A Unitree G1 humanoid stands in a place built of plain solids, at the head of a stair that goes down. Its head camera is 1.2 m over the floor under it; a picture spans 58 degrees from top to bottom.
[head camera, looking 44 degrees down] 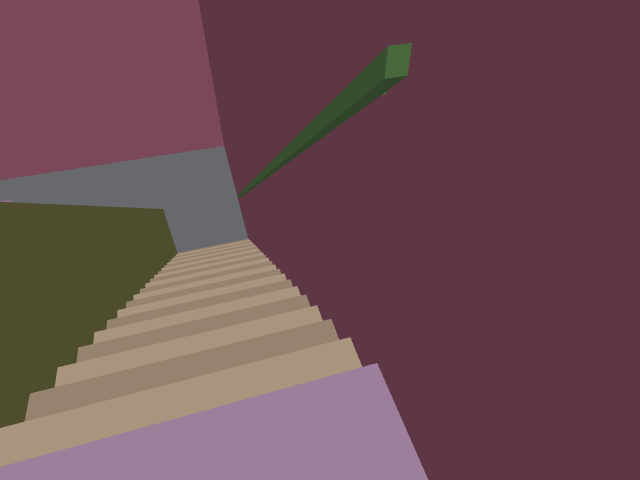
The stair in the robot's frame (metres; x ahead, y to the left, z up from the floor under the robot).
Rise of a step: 0.18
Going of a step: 0.22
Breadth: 1.20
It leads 17 degrees to the left of straight ahead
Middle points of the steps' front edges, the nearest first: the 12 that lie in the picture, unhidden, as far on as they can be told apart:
0.53 0.40 0.00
0.74 0.46 -0.18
0.95 0.53 -0.36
1.16 0.59 -0.54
1.38 0.65 -0.72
1.59 0.72 -0.90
1.80 0.78 -1.08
2.01 0.84 -1.26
2.23 0.91 -1.44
2.44 0.97 -1.62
2.65 1.04 -1.80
2.87 1.10 -1.98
